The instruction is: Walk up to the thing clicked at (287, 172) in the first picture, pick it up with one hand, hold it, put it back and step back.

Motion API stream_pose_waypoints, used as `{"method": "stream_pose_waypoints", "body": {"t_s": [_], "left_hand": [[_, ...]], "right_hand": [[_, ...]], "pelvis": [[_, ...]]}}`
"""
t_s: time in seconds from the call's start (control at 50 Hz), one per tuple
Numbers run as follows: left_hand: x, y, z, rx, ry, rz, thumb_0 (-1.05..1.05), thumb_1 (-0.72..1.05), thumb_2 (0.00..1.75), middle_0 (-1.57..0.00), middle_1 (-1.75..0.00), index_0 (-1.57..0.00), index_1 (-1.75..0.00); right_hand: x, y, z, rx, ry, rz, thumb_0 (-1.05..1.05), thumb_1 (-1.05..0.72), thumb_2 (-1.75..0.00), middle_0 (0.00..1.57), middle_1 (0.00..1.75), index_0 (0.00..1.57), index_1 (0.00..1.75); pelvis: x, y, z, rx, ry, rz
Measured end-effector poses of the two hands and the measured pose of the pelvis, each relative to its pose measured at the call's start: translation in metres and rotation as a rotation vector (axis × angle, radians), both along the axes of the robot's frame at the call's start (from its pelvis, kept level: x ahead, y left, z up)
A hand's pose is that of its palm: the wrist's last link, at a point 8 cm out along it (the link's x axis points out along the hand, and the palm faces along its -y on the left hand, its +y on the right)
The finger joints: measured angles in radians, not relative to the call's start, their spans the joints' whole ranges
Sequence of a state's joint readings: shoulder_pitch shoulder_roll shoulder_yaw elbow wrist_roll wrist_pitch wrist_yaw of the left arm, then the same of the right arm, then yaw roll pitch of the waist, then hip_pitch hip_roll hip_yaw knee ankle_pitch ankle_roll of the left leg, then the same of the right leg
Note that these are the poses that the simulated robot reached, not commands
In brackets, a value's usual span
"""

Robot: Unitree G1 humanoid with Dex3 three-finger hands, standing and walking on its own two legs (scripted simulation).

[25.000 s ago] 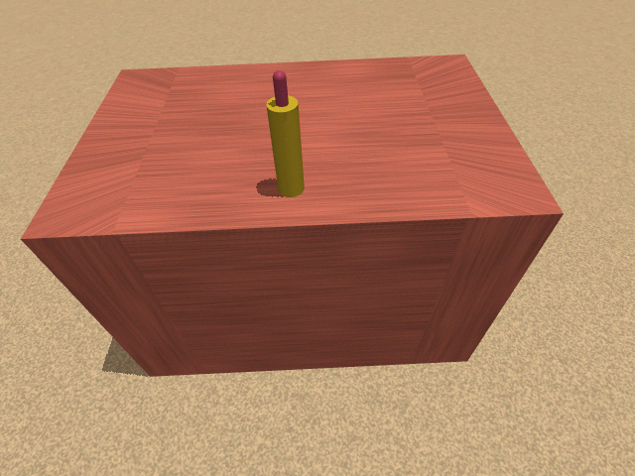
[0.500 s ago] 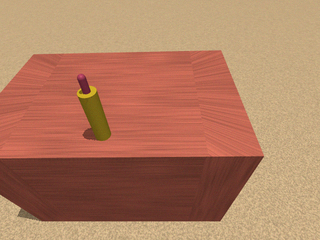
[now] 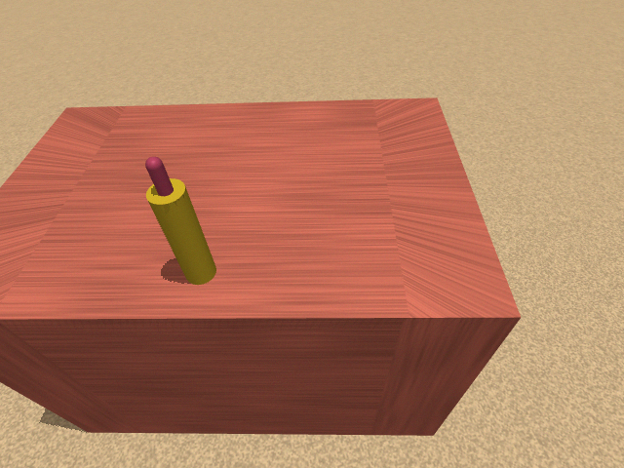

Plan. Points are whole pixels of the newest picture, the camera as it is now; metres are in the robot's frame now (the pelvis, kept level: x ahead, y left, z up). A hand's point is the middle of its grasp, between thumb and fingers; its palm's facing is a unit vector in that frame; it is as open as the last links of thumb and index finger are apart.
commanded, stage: home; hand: left
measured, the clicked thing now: (180, 224) +0.46 +0.22 +0.05
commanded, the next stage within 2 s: stand in 0.74 s
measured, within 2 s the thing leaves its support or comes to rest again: neither
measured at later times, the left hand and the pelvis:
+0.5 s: hand out of the picture +0.07 +0.25 -0.15, palm faces -0.02 -0.93 -0.36, open 17.6 cm; pelvis +0.00 +0.00 +0.00, yaw +0 degrees
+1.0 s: hand out of the picture +0.08 +0.25 -0.15, palm faces -0.02 -0.94 -0.35, open 16.4 cm; pelvis +0.01 +0.00 +0.00, yaw +0 degrees
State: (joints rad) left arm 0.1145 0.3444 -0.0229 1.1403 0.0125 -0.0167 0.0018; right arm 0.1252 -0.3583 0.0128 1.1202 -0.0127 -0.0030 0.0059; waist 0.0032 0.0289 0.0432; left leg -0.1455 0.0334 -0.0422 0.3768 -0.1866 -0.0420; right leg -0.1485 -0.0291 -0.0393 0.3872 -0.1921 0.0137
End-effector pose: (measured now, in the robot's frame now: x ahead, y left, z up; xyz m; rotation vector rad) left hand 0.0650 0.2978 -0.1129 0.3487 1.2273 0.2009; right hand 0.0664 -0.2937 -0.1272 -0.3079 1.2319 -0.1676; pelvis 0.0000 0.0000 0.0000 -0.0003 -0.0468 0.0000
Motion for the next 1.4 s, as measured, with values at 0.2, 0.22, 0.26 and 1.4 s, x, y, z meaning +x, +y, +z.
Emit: {"method": "stream_pose_waypoints", "body": {"t_s": [0.2,0.22,0.26,1.4], "left_hand": [[0.010,-0.004,0.001,-0.007,-0.019,0.005,0.00,-0.56,0.04,-0.05,-0.05,-0.06,-0.04],[0.010,-0.004,0.001,-0.007,-0.018,0.006,0.00,-0.56,0.04,-0.05,-0.05,-0.06,-0.04],[0.009,-0.004,0.001,-0.008,-0.016,0.008,0.00,-0.56,0.04,-0.05,-0.05,-0.06,-0.04],[0.022,0.000,-0.001,-0.016,0.010,0.031,0.00,0.77,0.87,-0.20,-0.30,-0.21,-0.29]], "right_hand": [[0.011,-0.003,0.004,-0.006,-0.017,0.006,0.01,-0.90,-0.90,0.20,0.30,0.20,0.30],[0.011,-0.004,0.004,-0.007,-0.017,0.005,0.01,-0.90,-0.90,0.20,0.30,0.20,0.30],[0.010,-0.004,0.005,-0.008,-0.014,0.003,0.01,-0.90,-0.90,0.20,0.30,0.20,0.30],[0.028,-0.003,0.006,-0.017,0.016,0.010,0.01,-0.90,-0.90,0.20,0.30,0.20,0.30]], "pelvis": [[0.003,-0.003,0.002,-0.002,-0.005,0.003],[0.003,-0.003,0.002,-0.002,-0.006,0.003],[0.002,-0.003,0.002,-0.003,-0.007,0.003],[0.023,-0.001,0.003,-0.002,0.015,0.012]]}}
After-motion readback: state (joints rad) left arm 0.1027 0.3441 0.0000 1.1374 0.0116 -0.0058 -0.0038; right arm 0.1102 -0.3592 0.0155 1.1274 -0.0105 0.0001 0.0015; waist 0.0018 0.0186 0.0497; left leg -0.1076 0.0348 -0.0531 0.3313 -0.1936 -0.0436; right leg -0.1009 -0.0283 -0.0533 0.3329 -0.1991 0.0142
